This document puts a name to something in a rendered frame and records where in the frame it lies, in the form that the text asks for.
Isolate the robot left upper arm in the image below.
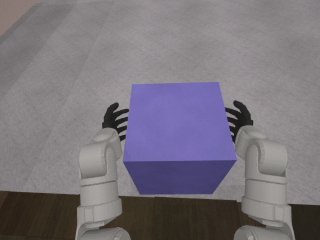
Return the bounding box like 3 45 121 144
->
79 227 131 240

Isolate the right robot forearm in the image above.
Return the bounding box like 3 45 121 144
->
234 125 295 240

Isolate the left robot forearm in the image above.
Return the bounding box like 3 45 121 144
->
75 127 123 240

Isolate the robot right upper arm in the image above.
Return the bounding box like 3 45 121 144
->
233 225 291 240

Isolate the carton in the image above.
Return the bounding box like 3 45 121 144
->
122 82 237 195

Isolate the left robot hand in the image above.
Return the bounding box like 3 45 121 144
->
102 102 129 141

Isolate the right robot hand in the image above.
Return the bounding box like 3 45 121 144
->
225 100 254 144

